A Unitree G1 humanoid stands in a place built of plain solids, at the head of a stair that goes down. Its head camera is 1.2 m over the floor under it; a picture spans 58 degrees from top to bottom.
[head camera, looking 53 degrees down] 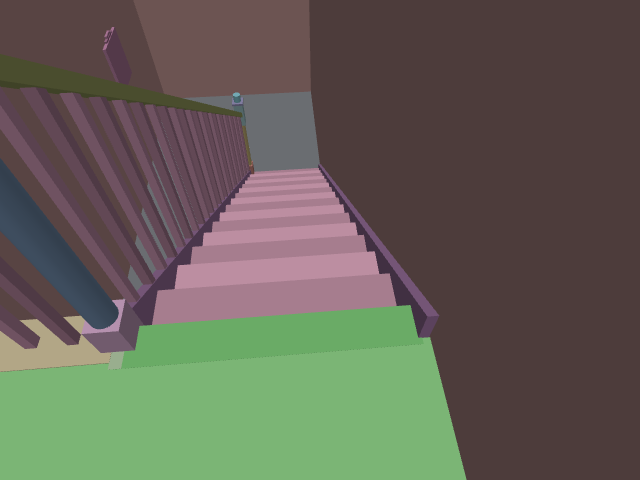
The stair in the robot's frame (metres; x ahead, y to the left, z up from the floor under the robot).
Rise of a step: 0.18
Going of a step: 0.23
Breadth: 0.86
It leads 5 degrees to the left of straight ahead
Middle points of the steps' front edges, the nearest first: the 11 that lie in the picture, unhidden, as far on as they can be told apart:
0.61 0.13 0.00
0.84 0.17 -0.18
1.08 0.19 -0.36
1.31 0.21 -0.54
1.54 0.23 -0.72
1.77 0.25 -0.90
2.00 0.27 -1.08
2.23 0.28 -1.26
2.46 0.30 -1.44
2.68 0.32 -1.62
2.92 0.34 -1.80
